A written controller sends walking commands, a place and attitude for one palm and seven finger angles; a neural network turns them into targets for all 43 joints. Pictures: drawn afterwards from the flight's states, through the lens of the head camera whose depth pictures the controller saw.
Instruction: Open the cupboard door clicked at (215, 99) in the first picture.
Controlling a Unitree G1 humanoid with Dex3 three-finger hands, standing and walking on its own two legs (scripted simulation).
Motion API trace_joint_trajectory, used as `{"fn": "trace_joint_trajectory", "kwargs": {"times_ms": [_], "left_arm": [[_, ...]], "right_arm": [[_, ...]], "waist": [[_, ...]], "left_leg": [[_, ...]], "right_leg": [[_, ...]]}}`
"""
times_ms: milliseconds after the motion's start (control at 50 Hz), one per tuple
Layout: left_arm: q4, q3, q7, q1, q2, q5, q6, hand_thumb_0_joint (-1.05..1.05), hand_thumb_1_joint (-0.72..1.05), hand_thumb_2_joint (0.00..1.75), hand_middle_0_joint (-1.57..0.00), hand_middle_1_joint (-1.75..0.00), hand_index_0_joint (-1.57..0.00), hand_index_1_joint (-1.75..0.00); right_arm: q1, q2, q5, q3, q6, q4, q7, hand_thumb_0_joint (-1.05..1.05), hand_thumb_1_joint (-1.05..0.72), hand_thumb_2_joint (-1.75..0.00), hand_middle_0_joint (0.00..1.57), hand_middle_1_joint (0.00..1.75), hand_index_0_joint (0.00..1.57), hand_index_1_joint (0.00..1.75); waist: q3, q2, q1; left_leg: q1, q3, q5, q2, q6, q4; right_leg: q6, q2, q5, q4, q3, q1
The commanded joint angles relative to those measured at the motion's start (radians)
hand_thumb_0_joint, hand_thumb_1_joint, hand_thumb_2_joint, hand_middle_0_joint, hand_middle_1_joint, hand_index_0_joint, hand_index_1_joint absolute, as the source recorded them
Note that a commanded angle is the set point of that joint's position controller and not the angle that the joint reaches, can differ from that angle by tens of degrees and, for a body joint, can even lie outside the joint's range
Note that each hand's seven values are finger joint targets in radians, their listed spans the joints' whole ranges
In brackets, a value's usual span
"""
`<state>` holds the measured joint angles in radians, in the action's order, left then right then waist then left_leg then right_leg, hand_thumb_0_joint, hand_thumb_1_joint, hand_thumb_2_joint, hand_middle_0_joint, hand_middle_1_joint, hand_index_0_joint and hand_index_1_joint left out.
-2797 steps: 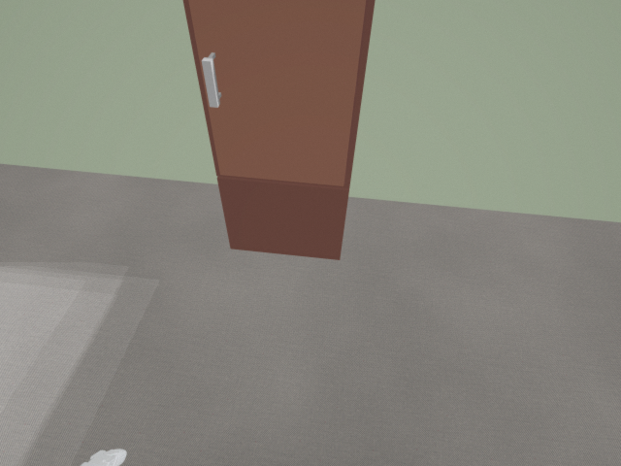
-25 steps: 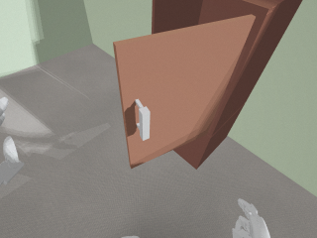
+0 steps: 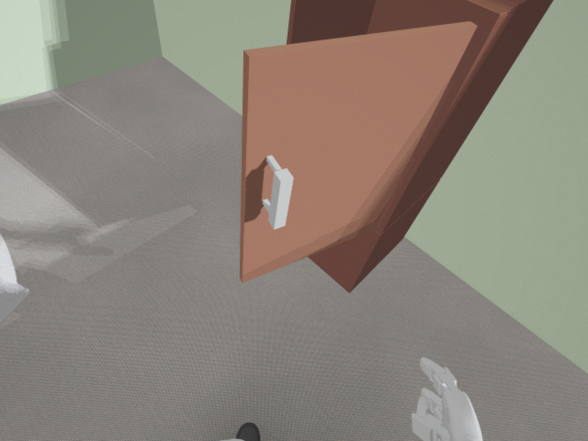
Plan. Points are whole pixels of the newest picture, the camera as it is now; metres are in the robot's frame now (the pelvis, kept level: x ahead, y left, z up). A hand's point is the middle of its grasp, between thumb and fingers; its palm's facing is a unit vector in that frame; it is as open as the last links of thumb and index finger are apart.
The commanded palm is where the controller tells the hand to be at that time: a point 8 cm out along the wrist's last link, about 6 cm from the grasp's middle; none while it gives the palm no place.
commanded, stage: step back with the hand held close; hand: left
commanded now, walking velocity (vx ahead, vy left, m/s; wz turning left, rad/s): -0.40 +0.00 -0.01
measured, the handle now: (274, 192) +0.51 +0.09 +0.00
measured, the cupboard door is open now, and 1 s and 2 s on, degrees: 73 73 73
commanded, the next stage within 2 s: stop stepping back and stand still in 0.04 s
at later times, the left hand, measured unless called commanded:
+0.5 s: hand (18, 388) +0.13 +0.25 +0.15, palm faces +0.45 -0.80 -0.40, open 7.4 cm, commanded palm +0.06 +0.27 +0.17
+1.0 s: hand out of the picture +0.04 +0.24 +0.13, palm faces +0.41 -0.80 -0.43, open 7.4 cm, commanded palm -0.02 +0.28 +0.17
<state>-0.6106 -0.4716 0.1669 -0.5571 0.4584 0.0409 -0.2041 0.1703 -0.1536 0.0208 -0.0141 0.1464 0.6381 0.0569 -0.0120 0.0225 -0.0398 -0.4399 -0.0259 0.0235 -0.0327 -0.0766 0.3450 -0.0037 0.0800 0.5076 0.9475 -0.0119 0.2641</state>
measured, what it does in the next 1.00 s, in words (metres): walks backwards: right foot, then left foot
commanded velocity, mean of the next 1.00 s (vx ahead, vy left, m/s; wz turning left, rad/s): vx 0.03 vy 0.03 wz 0.00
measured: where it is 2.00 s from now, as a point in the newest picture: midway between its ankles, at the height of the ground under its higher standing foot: outside the picture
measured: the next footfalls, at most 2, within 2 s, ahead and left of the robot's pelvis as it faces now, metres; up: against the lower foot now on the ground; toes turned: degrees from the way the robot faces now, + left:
right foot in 0.20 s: -0.19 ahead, -0.11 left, +0.00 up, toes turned -5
left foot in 0.40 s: +0.02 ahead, +0.07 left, +0.00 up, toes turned -2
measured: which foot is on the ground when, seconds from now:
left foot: down 0.00-0.22, up 0.24-0.38, down 0.40-0.62, up 0.64-0.84, down 0.86-1.00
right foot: up 0.00-0.18, down 0.20-0.46, up 0.48-0.56, down 0.58-1.00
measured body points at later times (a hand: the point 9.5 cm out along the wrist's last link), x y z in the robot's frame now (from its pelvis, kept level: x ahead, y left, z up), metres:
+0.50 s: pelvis -0.10 -0.02 -0.02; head -0.13 -0.01 +0.43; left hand +0.10 +0.29 +0.17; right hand +0.01 -0.28 -0.11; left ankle -0.02 +0.07 -0.74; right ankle -0.20 -0.11 -0.72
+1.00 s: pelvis -0.16 -0.02 +0.00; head -0.16 -0.02 +0.44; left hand +0.01 +0.28 +0.16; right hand +0.00 -0.26 -0.09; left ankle -0.14 +0.12 -0.74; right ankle -0.15 -0.11 -0.74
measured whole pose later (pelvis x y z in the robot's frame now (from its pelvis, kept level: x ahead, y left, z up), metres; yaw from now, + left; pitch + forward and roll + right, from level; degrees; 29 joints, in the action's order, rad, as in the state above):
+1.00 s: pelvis -0.16 -0.02 +0.00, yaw -1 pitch -2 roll +0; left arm -0.40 -0.35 0.15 -0.51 0.34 0.01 -0.16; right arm 0.20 -0.22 0.00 0.00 0.16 0.66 0.09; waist 0.03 0.00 -0.02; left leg -0.22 -0.02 -0.23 -0.03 0.02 0.49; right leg 0.03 0.00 0.26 0.51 0.06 0.22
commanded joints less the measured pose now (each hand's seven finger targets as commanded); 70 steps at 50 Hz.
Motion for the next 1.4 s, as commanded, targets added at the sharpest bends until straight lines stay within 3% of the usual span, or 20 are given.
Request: {"fn": "trace_joint_trajectory", "kwargs": {"times_ms": [0, 120, 180, 220, 260, 320, 360, 400, 420, 460, 500, 560, 580, 600, 620, 720, 900, 1000, 1220, 1380], "left_arm": [[-0.200, -0.020, 0.002, 0.105, 0.122, 0.015, -0.050, 0.00, 0.90, 0.90, -0.20, -0.30, -0.20, -0.30], [-0.229, -0.125, -0.013, 0.069, 0.221, 0.056, -0.073, 0.00, 0.90, 0.90, -0.20, -0.30, -0.20, -0.30], [-0.272, -0.196, -0.014, -0.022, 0.303, 0.061, -0.089, 0.00, 0.90, 0.90, -0.20, -0.30, -0.20, -0.30], [-0.254, -0.247, -0.008, 0.016, 0.352, 0.053, -0.078, 0.00, 0.90, 0.90, -0.20, -0.30, -0.20, -0.30], [-0.128, -0.200, -0.027, -0.031, 0.239, 0.048, -0.043, 0.00, 0.90, 0.90, -0.20, -0.30, -0.20, -0.30], [-0.006, -0.120, -0.015, 0.066, 0.190, 0.025, -0.026, 0.00, 0.90, 0.90, -0.20, -0.30, -0.20, -0.30], [0.070, -0.058, -0.018, 0.136, 0.146, 0.020, -0.008, 0.00, 0.90, 0.90, -0.20, -0.30, -0.20, -0.30], [0.047, -0.043, -0.017, 0.209, 0.162, 0.014, -0.023, 0.00, 0.90, 0.90, -0.20, -0.30, -0.20, -0.30], [0.057, -0.041, -0.012, 0.202, 0.161, 0.007, -0.023, 0.00, 0.90, 0.90, -0.20, -0.30, -0.20, -0.30], [-0.040, -0.035, -0.023, 0.188, 0.171, 0.003, -0.033, 0.00, 0.90, 0.90, -0.20, -0.30, -0.20, -0.30], [-0.103, -0.065, -0.013, 0.083, 0.174, 0.001, -0.030, 0.00, 0.90, 0.90, -0.20, -0.30, -0.20, -0.30], [-0.181, -0.132, -0.007, -0.062, 0.211, -0.006, -0.047, 0.00, 0.90, 0.90, -0.20, -0.30, -0.20, -0.30], [-0.169, -0.148, -0.007, -0.089, 0.222, -0.008, -0.051, 0.00, 0.90, 0.90, -0.20, -0.30, -0.20, -0.30], [-0.159, -0.153, -0.004, -0.076, 0.229, -0.006, -0.050, 0.00, 0.90, 0.90, -0.20, -0.30, -0.20, -0.30], [-0.135, -0.136, -0.002, -0.029, 0.196, 0.003, -0.052, 0.00, 0.90, 0.90, -0.20, -0.30, -0.20, -0.30], [0.114, -0.087, 0.007, 0.097, 0.132, -0.014, -0.067, 0.00, 0.90, 0.90, -0.20, -0.30, -0.20, -0.30], [-0.049, -0.021, -0.004, 0.145, 0.133, -0.027, -0.044, 0.00, 0.90, 0.90, -0.20, -0.30, -0.20, -0.30], [-0.162, -0.072, 0.009, 0.075, 0.156, -0.019, -0.054, 0.00, 0.90, 0.90, -0.20, -0.30, -0.20, -0.30], [0.048, -0.002, -0.009, 0.081, 0.073, -0.010, -0.032, 0.00, 0.90, 0.90, -0.20, -0.30, -0.20, -0.30], [-0.107, -0.042, 0.007, 0.121, 0.132, -0.031, -0.040, 0.00, 0.90, 0.90, -0.20, -0.30, -0.20, -0.30]], "right_arm": [[-0.059, -0.183, 0.004, 0.064, 0.057, -0.103, 0.015, 0.00, -0.90, -0.90, 0.20, 0.30, 0.20, 0.30], [-0.083, -0.152, 0.014, 0.054, 0.031, -0.124, 0.000, 0.00, -0.90, -0.90, 0.20, 0.30, 0.20, 0.30], [-0.110, -0.142, -0.007, 0.027, 0.002, -0.147, -0.001, 0.00, -0.90, -0.90, 0.20, 0.30, 0.20, 0.30], [-0.110, -0.156, 0.011, 0.022, 0.001, -0.156, -0.009, 0.00, -0.90, -0.90, 0.20, 0.30, 0.20, 0.30], [-0.082, -0.148, -0.033, 0.039, 0.002, -0.138, 0.002, 0.00, -0.90, -0.90, 0.20, 0.30, 0.20, 0.30], [-0.059, -0.158, -0.036, 0.020, 0.004, -0.118, 0.026, 0.00, -0.90, -0.90, 0.20, 0.30, 0.20, 0.30], [-0.009, -0.193, -0.040, 0.036, 0.017, -0.094, 0.039, 0.00, -0.90, -0.90, 0.20, 0.30, 0.20, 0.30], [0.018, -0.216, -0.045, 0.043, 0.026, -0.112, 0.031, 0.00, -0.90, -0.90, 0.20, 0.30, 0.20, 0.30], [0.019, -0.209, -0.036, 0.047, 0.036, -0.119, 0.020, 0.00, -0.90, -0.90, 0.20, 0.30, 0.20, 0.30], [-0.035, -0.191, -0.015, 0.044, 0.061, -0.113, 0.018, 0.00, -0.90, -0.90, 0.20, 0.30, 0.20, 0.30], [-0.048, -0.196, -0.020, 0.049, 0.066, -0.133, 0.014, 0.00, -0.90, -0.90, 0.20, 0.30, 0.20, 0.30], [-0.061, -0.178, -0.021, 0.048, 0.049, -0.181, 0.012, 0.00, -0.90, -0.90, 0.20, 0.30, 0.20, 0.30], [-0.058, -0.163, -0.019, 0.052, 0.035, -0.190, 0.008, 0.00, -0.90, -0.90, 0.20, 0.30, 0.20, 0.30], [-0.051, -0.163, -0.024, 0.064, 0.021, -0.173, 0.006, 0.00, -0.90, -0.90, 0.20, 0.30, 0.20, 0.30], [-0.035, -0.167, -0.018, 0.068, 0.014, -0.132, 0.010, 0.00, -0.90, -0.90, 0.20, 0.30, 0.20, 0.30], [-0.015, -0.143, -0.022, 0.043, 0.035, -0.094, 0.045, 0.00, -0.90, -0.90, 0.20, 0.30, 0.20, 0.30], [-0.024, -0.176, -0.024, 0.053, 0.064, -0.122, 0.038, 0.00, -0.90, -0.90, 0.20, 0.30, 0.20, 0.30], [-0.042, -0.168, -0.023, 0.042, 0.070, -0.163, 0.031, 0.00, -0.90, -0.90, 0.20, 0.30, 0.20, 0.30], [-0.033, -0.175, -0.027, 0.043, 0.040, -0.153, 0.023, 0.00, -0.90, -0.90, 0.20, 0.30, 0.20, 0.30], [-0.041, -0.169, -0.019, 0.038, 0.059, -0.162, 0.036, 0.00, -0.90, -0.90, 0.20, 0.30, 0.20, 0.30]], "waist": [[-0.213, -0.272, 0.031], [-0.313, -0.245, 0.008], [-0.191, 0.016, 0.015], [-0.090, 0.103, 0.018], [-0.025, 0.093, 0.049], [0.008, -0.016, 0.056], [-0.039, -0.102, 0.084], [-0.112, -0.183, 0.062], [-0.101, -0.149, 0.049], [-0.051, -0.106, 0.043], [-0.029, -0.131, 0.028], [-0.045, -0.227, 0.021], [-0.033, -0.096, 0.026], [0.003, 0.091, 0.026], [0.065, 0.114, 0.040], [0.025, 0.051, 0.057], [-0.091, 0.013, 0.046], [-0.090, -0.176, 0.024], [0.020, -0.052, 0.047], [-0.052, -0.151, 0.031]], "left_leg": [[0.333, 0.188, -0.326, -0.181, 0.055, -0.272], [0.431, 0.083, -0.039, -0.138, 0.136, -0.158], [0.401, -0.004, -0.229, 0.027, 0.125, 0.348], [0.104, 0.070, -0.380, 0.008, 0.127, 0.675], [-0.092, 0.053, -0.281, 0.009, 0.099, 0.645], [0.067, -0.061, -0.245, 0.036, 0.064, 0.338], [0.311, 0.001, 0.015, 0.016, 0.012, 0.174], [0.397, 0.262, 0.329, -0.175, -0.113, 0.143], [0.371, 0.406, 0.324, -0.238, -0.147, 0.078], [0.156, 0.433, -0.056, -0.235, -0.110, -0.073], [-0.027, 0.297, -0.507, -0.167, -0.048, -0.185], [-0.207, 0.111, -0.619, -0.039, 0.040, -0.059], [-0.162, 0.047, -0.552, 0.032, 0.072, 0.173], [-0.072, 0.026, -0.461, 0.077, 0.097, 0.526], [-0.067, 0.070, -0.422, 0.063, 0.108, 0.724], [0.048, 0.014, -0.347, -0.009, 0.079, 0.394], [0.246, 0.025, -0.004, -0.030, 0.046, 0.122], [0.198, 0.077, -0.074, -0.065, 0.046, 0.007], [0.150, 0.062, -0.373, -0.042, 0.064, -0.007], [0.127, 0.092, -0.403, -0.051, 0.051, -0.085]], "right_leg": [[0.018, 0.026, 0.061, -0.177, 0.056, 0.020], [0.071, 0.010, -0.022, -0.546, 0.076, -0.077], [0.135, -0.298, -0.135, -0.819, -0.154, 0.209], [0.230, -0.470, -0.141, -0.810, -0.265, 0.242], [0.126, -0.319, -0.657, -0.624, -0.050, 0.006], [0.080, -0.296, -0.909, -0.502, -0.022, -0.048], [-0.028, -0.218, -0.838, -0.299, 0.049, 0.040], [-0.086, -0.099, -0.323, -0.066, 0.033, 0.136], [-0.059, -0.061, -0.027, -0.043, -0.003, 0.187], [-0.016, -0.085, 0.089, -0.090, -0.024, 0.034], [0.005, -0.069, 0.025, -0.222, 0.039, -0.144], [0.043, -0.092, -0.056, -0.431, 0.045, -0.322], [0.085, -0.193, 0.071, -0.601, -0.112, -0.196], [0.162, -0.401, 0.288, -0.820, -0.445, 0.083], [0.192, -0.453, 0.291, -0.868, -0.502, 0.230], [0.107, -0.279, -0.220, -0.667, -0.133, 0.054], [0.011, -0.186, -0.606, -0.528, -0.055, -0.110], [-0.004, -0.111, -0.396, -0.493, 0.001, -0.144], [0.000, -0.122, -0.164, -0.653, -0.035, -0.024], [-0.010, -0.097, -0.225, -0.571, 0.018, -0.140]]}}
